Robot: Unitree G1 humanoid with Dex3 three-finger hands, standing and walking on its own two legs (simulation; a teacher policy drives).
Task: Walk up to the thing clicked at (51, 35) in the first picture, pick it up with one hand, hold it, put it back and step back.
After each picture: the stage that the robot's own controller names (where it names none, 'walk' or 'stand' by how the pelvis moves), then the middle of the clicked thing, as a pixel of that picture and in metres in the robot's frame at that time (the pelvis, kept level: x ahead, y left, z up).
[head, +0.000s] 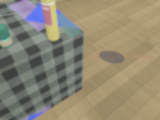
stand; (50, 19) +0.77 +0.19 +0.01
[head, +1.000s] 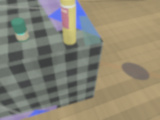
walk; (68, 21) +0.70 +0.14 +0.02
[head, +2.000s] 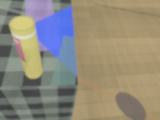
walk; (29, 51) +0.43 +0.22 +0.05
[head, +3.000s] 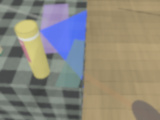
stand; (35, 53) +0.45 +0.21 +0.04
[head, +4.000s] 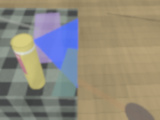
stand; (30, 64) +0.43 +0.22 +0.01
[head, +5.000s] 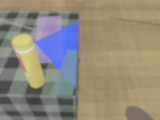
stand; (30, 63) +0.45 +0.23 +0.01
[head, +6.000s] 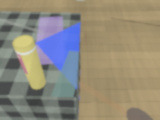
stand; (31, 65) +0.44 +0.22 +0.01
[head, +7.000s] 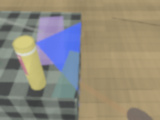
rise first; (32, 66) +0.44 +0.22 +0.01
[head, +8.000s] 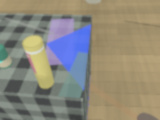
rise first; (40, 64) +0.45 +0.22 +0.01
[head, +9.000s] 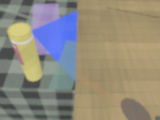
go down; (28, 55) +0.46 +0.20 +0.03
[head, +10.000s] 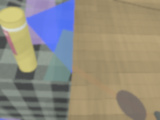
go down; (21, 44) +0.47 +0.20 +0.05
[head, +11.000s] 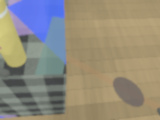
close in; (5, 36) +0.46 +0.21 +0.09
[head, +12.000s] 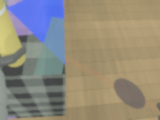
close; (3, 35) +0.46 +0.21 +0.10
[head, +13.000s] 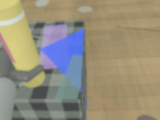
lift; (21, 49) +0.33 +0.17 +0.24
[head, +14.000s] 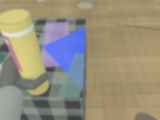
hold; (28, 58) +0.33 +0.17 +0.20
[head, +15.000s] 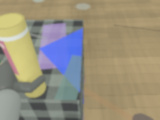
hold; (24, 61) +0.32 +0.18 +0.19
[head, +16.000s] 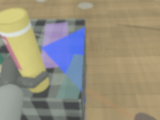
hold; (27, 57) +0.33 +0.17 +0.20
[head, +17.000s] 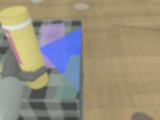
crouch; (27, 52) +0.36 +0.17 +0.19
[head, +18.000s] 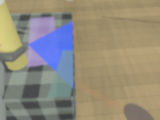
lower; (4, 33) +0.43 +0.23 +0.20
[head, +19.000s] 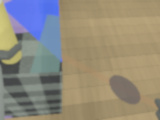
lower; out of the picture +0.48 +0.21 +0.10
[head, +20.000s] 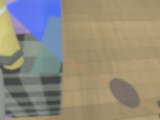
lower; (2, 36) +0.46 +0.21 +0.09
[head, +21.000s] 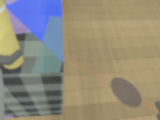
lower; (2, 35) +0.46 +0.21 +0.10
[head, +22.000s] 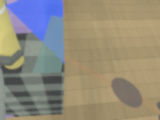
lower; (2, 36) +0.46 +0.21 +0.10
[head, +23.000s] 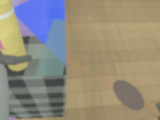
open; (9, 38) +0.46 +0.20 +0.09
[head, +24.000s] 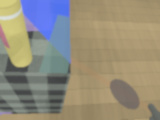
sink last; (14, 35) +0.45 +0.19 +0.09
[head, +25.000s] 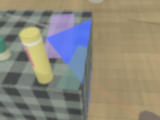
sink last; (38, 58) +0.46 +0.22 +0.05
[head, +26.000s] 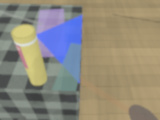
stand; (32, 59) +0.43 +0.20 +0.06
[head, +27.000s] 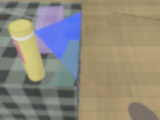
stand; (29, 54) +0.45 +0.21 +0.07
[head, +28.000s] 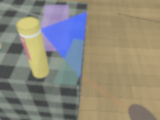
stand; (35, 51) +0.46 +0.20 +0.06
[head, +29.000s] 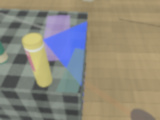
stand; (39, 62) +0.46 +0.20 +0.01
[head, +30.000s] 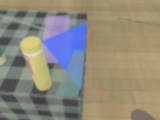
stand; (38, 66) +0.43 +0.20 +0.01
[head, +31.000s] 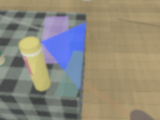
stand; (37, 66) +0.44 +0.20 +0.01
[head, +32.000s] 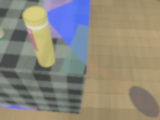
walk; (42, 41) +0.48 +0.17 +0.03
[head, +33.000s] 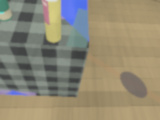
walk; (52, 16) +0.61 +0.16 +0.02
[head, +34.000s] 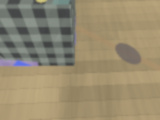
walk; out of the picture +0.90 +0.28 +0.05
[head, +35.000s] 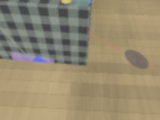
stand; out of the picture +1.08 +0.16 +0.03
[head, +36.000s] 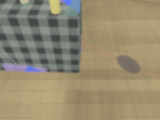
stand; out of the picture +1.05 +0.21 +0.01
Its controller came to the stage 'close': yes
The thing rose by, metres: 0.19
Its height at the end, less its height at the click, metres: +0.00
